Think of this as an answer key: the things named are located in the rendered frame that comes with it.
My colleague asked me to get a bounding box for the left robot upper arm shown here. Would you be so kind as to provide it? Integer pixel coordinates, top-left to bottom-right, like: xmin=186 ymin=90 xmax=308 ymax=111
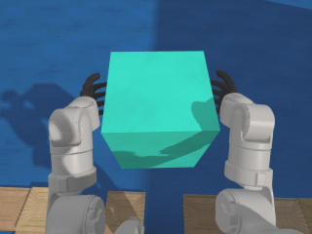
xmin=46 ymin=194 xmax=106 ymax=234

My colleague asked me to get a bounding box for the robot left forearm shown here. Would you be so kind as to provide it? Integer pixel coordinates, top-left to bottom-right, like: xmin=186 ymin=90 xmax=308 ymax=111
xmin=45 ymin=96 xmax=100 ymax=234

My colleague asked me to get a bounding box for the carton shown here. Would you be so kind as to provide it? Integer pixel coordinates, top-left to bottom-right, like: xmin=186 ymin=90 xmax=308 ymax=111
xmin=101 ymin=51 xmax=220 ymax=169

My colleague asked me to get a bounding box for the right robot upper arm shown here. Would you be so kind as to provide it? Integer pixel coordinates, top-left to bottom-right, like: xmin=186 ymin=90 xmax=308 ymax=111
xmin=215 ymin=188 xmax=304 ymax=234

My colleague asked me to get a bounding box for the robot right hand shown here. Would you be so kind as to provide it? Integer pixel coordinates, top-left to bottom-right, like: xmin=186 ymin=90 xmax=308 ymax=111
xmin=210 ymin=70 xmax=238 ymax=115

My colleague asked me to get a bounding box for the robot left hand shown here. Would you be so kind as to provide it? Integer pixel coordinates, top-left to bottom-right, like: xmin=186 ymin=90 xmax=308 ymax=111
xmin=80 ymin=73 xmax=107 ymax=115

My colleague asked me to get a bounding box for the robot left thigh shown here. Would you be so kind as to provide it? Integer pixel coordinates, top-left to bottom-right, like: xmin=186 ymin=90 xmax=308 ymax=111
xmin=114 ymin=220 xmax=145 ymax=234

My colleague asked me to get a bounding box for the robot right forearm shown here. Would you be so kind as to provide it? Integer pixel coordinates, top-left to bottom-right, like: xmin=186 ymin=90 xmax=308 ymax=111
xmin=219 ymin=93 xmax=276 ymax=222

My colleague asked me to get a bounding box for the left robot shin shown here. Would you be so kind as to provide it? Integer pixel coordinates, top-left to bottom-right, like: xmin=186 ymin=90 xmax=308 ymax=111
xmin=129 ymin=216 xmax=140 ymax=222

